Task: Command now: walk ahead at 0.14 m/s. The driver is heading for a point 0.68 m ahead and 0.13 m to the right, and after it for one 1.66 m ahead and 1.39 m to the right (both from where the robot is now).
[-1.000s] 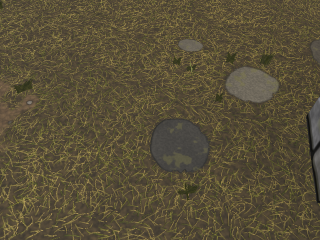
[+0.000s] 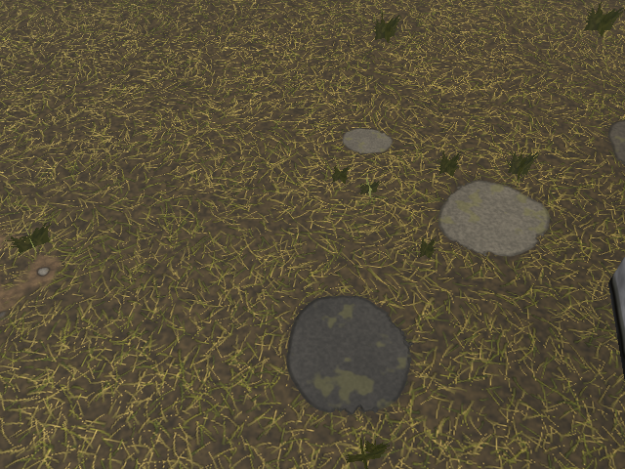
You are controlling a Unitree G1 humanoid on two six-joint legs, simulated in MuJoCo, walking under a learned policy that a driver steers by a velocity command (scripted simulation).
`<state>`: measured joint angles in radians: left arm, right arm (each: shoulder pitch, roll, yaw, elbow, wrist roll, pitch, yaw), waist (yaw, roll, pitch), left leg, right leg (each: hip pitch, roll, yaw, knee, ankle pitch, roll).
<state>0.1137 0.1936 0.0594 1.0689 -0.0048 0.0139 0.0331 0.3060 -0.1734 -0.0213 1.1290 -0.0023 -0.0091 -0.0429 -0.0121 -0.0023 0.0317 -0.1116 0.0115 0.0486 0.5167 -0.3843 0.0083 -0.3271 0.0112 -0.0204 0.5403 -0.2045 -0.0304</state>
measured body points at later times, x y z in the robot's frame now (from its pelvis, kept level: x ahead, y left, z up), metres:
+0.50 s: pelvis +0.08 -0.05 +0.01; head +0.10 -0.05 +0.46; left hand +0.12 +0.19 -0.14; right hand +0.16 -0.30 -0.14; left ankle +0.10 +0.10 -0.72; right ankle +0.08 -0.13 -0.73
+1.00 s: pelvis +0.11 -0.03 +0.01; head +0.12 -0.03 +0.46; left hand +0.14 +0.21 -0.15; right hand +0.15 -0.28 -0.15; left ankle +0.11 +0.10 -0.73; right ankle +0.08 -0.13 -0.73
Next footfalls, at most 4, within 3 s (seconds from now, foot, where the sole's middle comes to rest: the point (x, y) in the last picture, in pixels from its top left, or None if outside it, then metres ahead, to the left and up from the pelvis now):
0.54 left None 0.15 0.10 -0.77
1.50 left None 0.25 0.14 -0.77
2.02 right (367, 432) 0.59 -0.09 -0.77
2.46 left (314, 330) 0.85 0.02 -0.77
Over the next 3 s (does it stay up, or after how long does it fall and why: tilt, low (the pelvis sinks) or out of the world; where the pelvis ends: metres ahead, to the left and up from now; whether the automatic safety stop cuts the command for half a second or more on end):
stays up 0.68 -0.04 0.00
